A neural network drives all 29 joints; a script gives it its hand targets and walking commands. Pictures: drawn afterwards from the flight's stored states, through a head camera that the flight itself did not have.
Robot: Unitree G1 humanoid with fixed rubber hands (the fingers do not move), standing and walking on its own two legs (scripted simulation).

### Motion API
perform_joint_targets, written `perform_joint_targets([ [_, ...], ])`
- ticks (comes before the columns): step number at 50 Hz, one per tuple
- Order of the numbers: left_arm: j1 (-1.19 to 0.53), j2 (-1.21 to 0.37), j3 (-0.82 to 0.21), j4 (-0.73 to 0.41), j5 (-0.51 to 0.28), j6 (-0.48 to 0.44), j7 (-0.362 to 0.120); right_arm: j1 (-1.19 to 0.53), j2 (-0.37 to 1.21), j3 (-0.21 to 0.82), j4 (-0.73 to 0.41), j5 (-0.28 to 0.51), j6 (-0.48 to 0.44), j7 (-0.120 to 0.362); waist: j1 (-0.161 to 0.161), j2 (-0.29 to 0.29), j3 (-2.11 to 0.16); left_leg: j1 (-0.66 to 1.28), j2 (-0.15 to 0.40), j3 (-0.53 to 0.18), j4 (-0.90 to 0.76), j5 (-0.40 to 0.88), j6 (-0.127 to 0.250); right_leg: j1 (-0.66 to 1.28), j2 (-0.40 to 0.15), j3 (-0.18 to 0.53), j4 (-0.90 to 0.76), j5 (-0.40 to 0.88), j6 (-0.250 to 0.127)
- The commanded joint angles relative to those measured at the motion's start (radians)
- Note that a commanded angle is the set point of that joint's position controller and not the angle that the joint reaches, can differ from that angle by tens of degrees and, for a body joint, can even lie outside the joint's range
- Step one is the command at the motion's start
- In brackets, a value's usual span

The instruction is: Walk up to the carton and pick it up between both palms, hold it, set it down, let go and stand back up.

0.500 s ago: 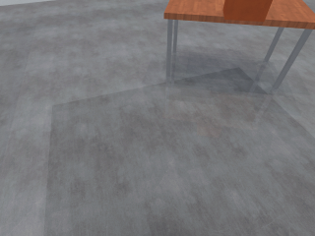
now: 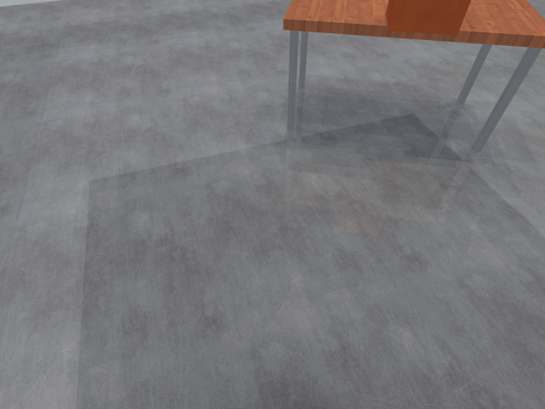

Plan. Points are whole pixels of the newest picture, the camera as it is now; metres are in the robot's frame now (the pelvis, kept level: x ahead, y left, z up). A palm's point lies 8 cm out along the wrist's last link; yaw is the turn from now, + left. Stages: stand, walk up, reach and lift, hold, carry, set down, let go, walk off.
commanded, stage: walk up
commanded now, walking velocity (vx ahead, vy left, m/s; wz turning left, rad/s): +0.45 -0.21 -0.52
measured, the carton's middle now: (426, 0) +1.69 -0.67 -0.02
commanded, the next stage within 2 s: none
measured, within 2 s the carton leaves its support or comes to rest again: neither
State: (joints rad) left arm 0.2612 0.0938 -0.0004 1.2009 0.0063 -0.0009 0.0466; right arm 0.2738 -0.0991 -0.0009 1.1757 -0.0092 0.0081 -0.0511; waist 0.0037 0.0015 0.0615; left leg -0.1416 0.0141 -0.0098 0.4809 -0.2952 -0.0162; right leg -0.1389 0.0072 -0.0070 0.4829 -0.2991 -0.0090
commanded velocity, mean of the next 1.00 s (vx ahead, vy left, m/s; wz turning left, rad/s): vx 0.50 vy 0.04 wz -0.26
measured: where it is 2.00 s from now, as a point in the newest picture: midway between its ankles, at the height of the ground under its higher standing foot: (360, 234)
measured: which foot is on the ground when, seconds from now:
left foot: down 0.00-0.36, up 0.38-0.82, down 0.84-1.00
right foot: down 0.00-0.02, up 0.04-0.32, down 0.34-0.90, up 0.92-1.00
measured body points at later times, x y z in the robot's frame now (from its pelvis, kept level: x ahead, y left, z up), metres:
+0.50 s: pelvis +0.13 -0.16 -0.02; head +0.12 -0.20 +0.43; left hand +0.18 +0.06 -0.15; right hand +0.09 -0.41 -0.19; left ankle +0.06 -0.01 -0.63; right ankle +0.08 -0.27 -0.74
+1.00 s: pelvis +0.46 -0.19 -0.02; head +0.52 -0.22 +0.42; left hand +0.51 +0.04 -0.17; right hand +0.47 -0.45 -0.18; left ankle +0.55 -0.14 -0.74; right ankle +0.22 -0.27 -0.60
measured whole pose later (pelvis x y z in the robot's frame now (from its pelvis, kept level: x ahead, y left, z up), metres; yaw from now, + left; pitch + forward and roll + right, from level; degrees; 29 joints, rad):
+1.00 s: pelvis +0.46 -0.19 -0.02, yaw -18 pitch +0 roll +1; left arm 0.32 0.16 0.06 1.08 0.00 -0.07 0.00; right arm 0.12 -0.20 -0.05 0.99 -0.02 -0.07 0.02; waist 0.00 0.01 0.15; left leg -0.42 0.02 0.17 0.69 -0.26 0.07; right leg -0.22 -0.07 0.02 1.33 -0.39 -0.02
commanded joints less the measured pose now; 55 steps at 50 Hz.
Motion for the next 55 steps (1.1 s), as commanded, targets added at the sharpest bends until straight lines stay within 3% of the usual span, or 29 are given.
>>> perform_joint_targets([
  [1,-0.247,0.143,0.048,-0.243,0.015,0.043,-0.076,0.215,-0.365,-0.123,-0.03,-0.008,0.007,-0.047,-0.146,0.122,0.056,0.24,0.569,-0.488,-0.332,-0.592,0.159,-0.761,-0.064,0.055,0.617,-0.13,0.014],
  [3,-0.338,0.139,0.065,-0.322,0.036,0.029,-0.1,0.223,-0.266,-0.119,-0.037,-0.019,-0.018,-0.046,-0.146,0.141,0.108,0.075,0.523,-0.443,-0.372,-0.481,0.159,-0.714,-0.114,0.078,0.697,-0.036,0.024],
  [6,-0.098,0.132,0.084,-0.275,0.045,0.023,-0.114,0.081,-0.209,-0.107,-0.081,-0.029,-0.046,-0.038,0.002,0.144,0.077,-0.002,0.446,-0.175,-0.328,-0.295,0.086,-0.602,-0.134,0.108,0.732,0.044,0.029],
  [10,-0.031,0.095,0.08,-0.294,0.023,0.023,-0.123,-0.028,-0.199,-0.109,-0.132,-0.046,-0.08,0.004,0.06,0.299,0.086,-0.219,0.31,0.104,-0.354,-0.281,0.017,-0.304,-0.146,0.006,0.396,0.03,0.039],
  [12,0.005,0.144,0.095,-0.295,0.024,0.012,-0.117,-0.037,-0.229,-0.122,-0.119,-0.04,-0.085,0.025,0.078,0.349,0.085,-0.252,0.266,0.175,-0.318,-0.339,0.03,-0.171,-0.108,-0.097,0.299,-0.054,0.049],
  [14,0.061,0.195,0.108,-0.266,0.031,0.005,-0.105,0.025,-0.274,-0.13,-0.11,-0.043,-0.081,0.037,0.076,0.207,0.067,-0.294,0.26,0.204,-0.175,-0.419,0.052,-0.028,-0.063,-0.19,0.201,-0.051,0.048],
  [16,0.242,0.24,0.121,-0.191,0.037,-0.018,-0.084,0.094,-0.258,-0.118,-0.1,-0.052,-0.079,0.05,0.134,-0.138,-0.008,-0.352,0.186,0.248,0.246,-0.329,0.051,0.179,-0.02,-0.157,0.128,-0.115,0.034],
  [17,0.393,0.292,0.127,-0.147,0.043,-0.037,-0.069,0.069,-0.191,-0.092,-0.129,-0.052,-0.08,0.063,0.195,-0.461,-0.041,-0.473,0.089,0.24,0.621,-0.368,0.034,0.245,-0.161,0.114,-0.037,-0.297,0.002],
  [18,0.478,0.364,0.127,-0.134,0.038,-0.045,-0.056,0.053,-0.135,-0.069,-0.183,-0.038,-0.082,0.074,0.197,-0.663,-0.031,-0.639,0.013,0.15,0.801,-0.377,0.006,0.256,-0.38,0.576,-0.265,-0.416,-0.04],
  [19,0.422,0.407,0.136,-0.136,0.019,-0.041,-0.053,0.036,-0.152,-0.078,-0.229,-0.032,-0.086,0.084,0.164,-0.67,0.001,-0.631,0.022,0.089,0.868,-0.302,0.014,0.131,-0.46,0.858,-0.452,-0.54,-0.113],
  [20,0.33,0.374,0.13,-0.158,0.009,-0.044,-0.056,-0.011,-0.174,-0.076,-0.241,-0.029,-0.092,0.095,0.135,-0.58,0.065,-0.643,0.072,0.05,0.93,-0.233,0.017,0.03,-0.452,0.887,-0.488,-0.57,-0.118],
  [22,0.173,0.283,0.096,-0.209,0.037,-0.056,-0.048,-0.084,-0.135,-0.067,-0.225,-0.015,-0.099,0.107,0.079,-0.275,0.115,-0.65,0.152,0.015,0.953,-0.05,0.033,-0.058,-0.373,0.591,-0.339,-0.378,-0.102],
  [23,0.127,0.256,0.084,-0.223,0.04,-0.064,-0.049,-0.089,-0.144,-0.063,-0.224,-0.017,-0.096,0.11,0.051,-0.185,0.096,-0.618,0.161,0.015,0.879,0.028,0.042,-0.066,-0.335,0.434,-0.299,-0.269,-0.079],
  [25,0.115,0.232,0.077,-0.227,0.033,-0.084,-0.056,-0.045,-0.147,-0.06,-0.222,-0.029,-0.086,0.103,0.019,-0.183,0.064,-0.57,0.151,0.012,0.817,0.091,0.03,-0.07,-0.312,0.333,-0.268,-0.053,-0.08],
  [29,0.213,0.208,0.059,-0.183,0.031,-0.108,-0.045,-0.115,-0.159,-0.066,-0.251,-0.025,-0.053,0.101,0.012,-0.017,0.081,-0.635,0.127,0.046,0.668,0.143,0.002,0.007,-0.326,0.23,-0.281,0.287,-0.132],
  [32,0.267,0.196,0.054,-0.159,0.024,-0.114,-0.034,-0.23,-0.115,-0.046,-0.297,-0.018,-0.048,0.102,0.036,-0.002,0.116,-0.644,0.115,0.089,0.457,0.208,-0.007,0.044,-0.292,0.149,-0.301,0.385,-0.131],
  [36,0.261,0.18,0.051,-0.14,0.016,-0.118,-0.026,-0.331,-0.118,-0.03,-0.339,0.002,-0.059,0.104,0.054,-0.125,0.16,-0.481,0.09,0.135,0.164,0.255,0.006,0.037,-0.27,0.073,-0.336,0.502,-0.098],
  [38,0.262,0.2,0.059,-0.124,0.013,-0.119,-0.025,-0.294,-0.141,-0.036,-0.328,0.005,-0.066,0.099,0.039,-0.165,0.137,-0.368,0.051,0.171,0.108,0.224,0.034,0.074,-0.284,0.054,-0.284,0.707,-0.092],
  [40,0.272,0.224,0.073,-0.108,0.011,-0.113,-0.027,-0.145,-0.182,-0.052,-0.28,0.0,-0.073,0.087,-0.017,-0.168,0.05,-0.202,0.001,0.207,0.076,0.174,0.071,0.128,-0.279,0.031,-0.1,0.95,-0.08],
  [41,0.282,0.231,0.078,-0.102,0.01,-0.108,-0.029,-0.003,-0.217,-0.066,-0.234,-0.004,-0.078,0.078,-0.075,-0.13,-0.036,-0.035,-0.016,0.206,0.063,0.2,0.093,0.098,-0.248,0.0,0.072,0.957,-0.059],
  [42,0.304,0.224,0.083,-0.111,0.009,-0.105,-0.033,0.163,-0.279,-0.087,-0.193,-0.014,-0.086,0.069,-0.132,-0.07,-0.164,0.203,0.053,0.107,0.127,0.226,0.122,-0.017,-0.212,-0.026,0.289,0.789,-0.033],
  [43,0.316,0.188,0.079,-0.129,-0.006,-0.098,-0.04,0.3,-0.365,-0.115,-0.161,-0.025,-0.087,0.063,-0.18,0.102,-0.302,0.391,0.264,-0.163,0.083,0.153,0.186,-0.171,-0.125,-0.086,0.587,0.445,-0.003],
  [44,0.388,0.098,0.059,-0.136,-0.058,-0.086,-0.044,0.338,-0.438,-0.141,-0.129,-0.022,-0.076,0.068,-0.181,0.365,-0.428,0.588,0.463,-0.556,-0.112,0.006,0.341,-0.399,0.032,-0.087,0.915,-0.085,0.025],
  [45,0.353,0.133,0.073,-0.14,-0.049,-0.085,-0.044,0.263,-0.431,-0.145,-0.139,-0.003,-0.063,0.067,-0.15,0.349,-0.421,0.512,0.473,-0.663,-0.24,-0.197,0.359,-0.425,0.007,-0.013,1.0,-0.203,0.007],
  [46,0.222,0.19,0.089,-0.169,-0.024,-0.094,-0.046,0.171,-0.362,-0.125,-0.166,0.0,-0.068,0.063,-0.129,0.216,-0.339,0.372,0.422,-0.591,-0.278,-0.232,0.286,-0.408,-0.053,0.039,1.023,-0.121,-0.016],
  [47,0.098,0.182,0.088,-0.198,-0.003,-0.103,-0.049,0.099,-0.281,-0.103,-0.18,-0.012,-0.077,0.061,-0.106,0.051,-0.235,0.244,0.374,-0.429,-0.238,-0.052,0.212,-0.406,-0.097,0.069,1.013,-0.045,-0.039],
  [49,0.059,0.08,0.067,-0.199,0.021,-0.097,-0.047,0.048,-0.195,-0.069,-0.161,-0.029,-0.109,0.061,-0.043,-0.076,-0.093,0.059,0.373,-0.276,-0.202,0.251,0.147,-0.39,-0.129,0.076,0.903,0.02,-0.052],
  [52,0.067,0.076,0.075,-0.198,0.023,-0.06,-0.034,0.09,-0.178,-0.059,-0.141,-0.021,-0.139,0.074,-0.017,-0.028,-0.068,0.023,0.366,-0.234,-0.198,0.55,0.168,-0.355,-0.127,0.068,0.834,0.005,-0.035],
  [55,-0.034,0.077,0.071,-0.233,0.018,-0.038,-0.05,0.113,-0.171,-0.05,-0.118,-0.008,-0.144,0.062,0.01,0.071,-0.017,0.007,0.32,-0.127,-0.252,0.524,0.167,-0.417,-0.136,0.036,0.673,0.021,-0.01],
])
